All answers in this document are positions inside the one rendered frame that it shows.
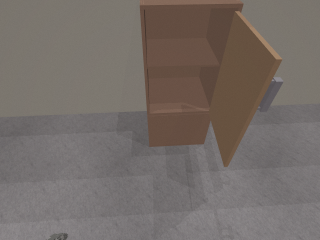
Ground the cupboard door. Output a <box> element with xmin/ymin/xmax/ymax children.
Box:
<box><xmin>208</xmin><ymin>11</ymin><xmax>283</xmax><ymax>167</ymax></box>

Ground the handle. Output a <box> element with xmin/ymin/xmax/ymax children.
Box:
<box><xmin>257</xmin><ymin>77</ymin><xmax>284</xmax><ymax>112</ymax></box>

